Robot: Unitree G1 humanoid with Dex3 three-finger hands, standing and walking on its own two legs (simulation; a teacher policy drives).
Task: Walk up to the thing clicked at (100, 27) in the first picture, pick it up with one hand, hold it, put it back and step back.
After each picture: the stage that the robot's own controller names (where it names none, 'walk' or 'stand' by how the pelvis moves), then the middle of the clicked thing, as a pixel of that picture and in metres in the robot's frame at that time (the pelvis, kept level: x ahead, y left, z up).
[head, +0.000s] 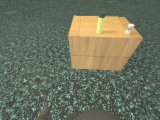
stand; (100, 23) +1.08 -0.06 +0.07
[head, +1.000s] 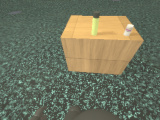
walk; (95, 24) +0.97 +0.04 +0.10
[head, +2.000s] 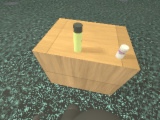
walk; (77, 39) +0.60 +0.20 +0.09
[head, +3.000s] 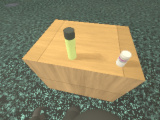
stand; (70, 45) +0.50 +0.19 +0.11
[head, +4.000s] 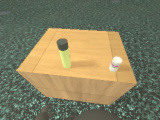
stand; (65, 55) +0.45 +0.22 +0.07
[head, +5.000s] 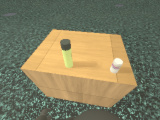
stand; (67, 55) +0.47 +0.21 +0.07
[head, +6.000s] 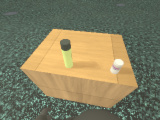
stand; (67, 55) +0.46 +0.21 +0.07
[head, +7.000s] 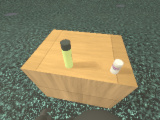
stand; (67, 55) +0.47 +0.21 +0.07
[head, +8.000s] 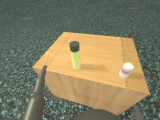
rise first; (75, 56) +0.47 +0.18 +0.07
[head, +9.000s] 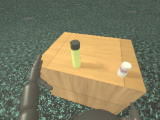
go down; (75, 55) +0.49 +0.17 +0.08
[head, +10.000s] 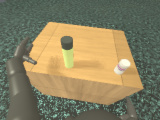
go down; (68, 54) +0.45 +0.16 +0.09
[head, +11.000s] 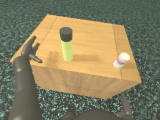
close in; (67, 47) +0.48 +0.16 +0.10
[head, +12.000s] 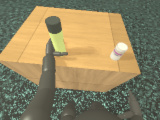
close; (57, 40) +0.49 +0.19 +0.14
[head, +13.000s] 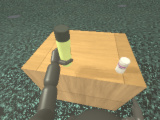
lift; (64, 49) +0.38 +0.17 +0.23
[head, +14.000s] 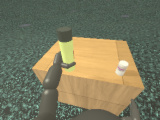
lift; (67, 51) +0.33 +0.16 +0.26
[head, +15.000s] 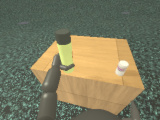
hold; (66, 53) +0.33 +0.16 +0.24
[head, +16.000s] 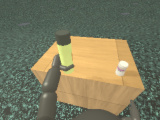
hold; (65, 54) +0.33 +0.16 +0.24
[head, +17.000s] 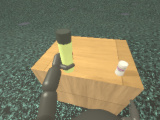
crouch; (66, 53) +0.33 +0.16 +0.24
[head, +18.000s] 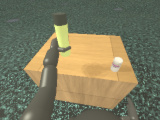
crouch; (62, 37) +0.45 +0.18 +0.27
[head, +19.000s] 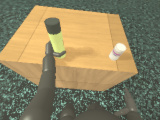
lower; (57, 41) +0.49 +0.19 +0.13
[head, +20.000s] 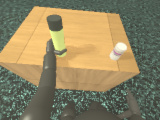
lower; (58, 39) +0.50 +0.18 +0.14
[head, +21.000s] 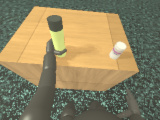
lower; (58, 39) +0.50 +0.18 +0.14
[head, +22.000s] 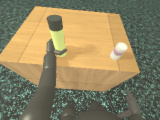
lower; (58, 39) +0.50 +0.18 +0.14
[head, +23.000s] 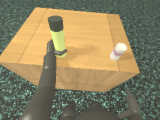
loosen; (59, 39) +0.50 +0.18 +0.14
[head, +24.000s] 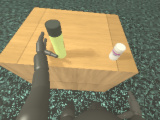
withdraw; (58, 42) +0.48 +0.18 +0.13
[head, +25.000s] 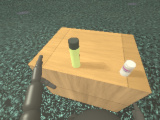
sink last; (75, 54) +0.46 +0.17 +0.10
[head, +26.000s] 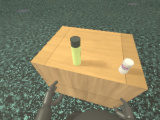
stand; (76, 52) +0.48 +0.16 +0.08
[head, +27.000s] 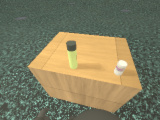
stand; (72, 56) +0.48 +0.18 +0.08
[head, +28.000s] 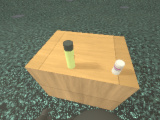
stand; (69, 56) +0.47 +0.20 +0.07
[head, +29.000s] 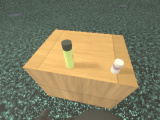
stand; (68, 55) +0.47 +0.20 +0.07
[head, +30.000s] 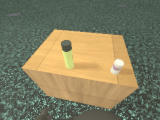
stand; (68, 56) +0.46 +0.20 +0.07
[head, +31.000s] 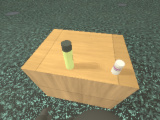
stand; (68, 56) +0.45 +0.20 +0.07
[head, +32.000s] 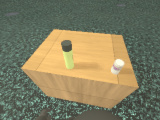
walk; (68, 56) +0.46 +0.20 +0.07
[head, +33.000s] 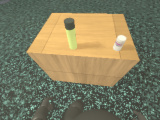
walk; (71, 35) +0.60 +0.20 +0.09
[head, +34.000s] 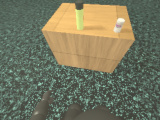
walk; (79, 16) +0.87 +0.18 +0.10
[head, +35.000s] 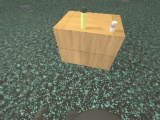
stand; (83, 18) +1.11 +0.18 +0.09
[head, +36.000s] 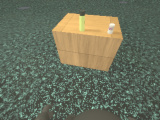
stand; (82, 21) +1.10 +0.18 +0.07
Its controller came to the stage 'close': yes
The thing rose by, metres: 0.20
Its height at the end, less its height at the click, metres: +0.00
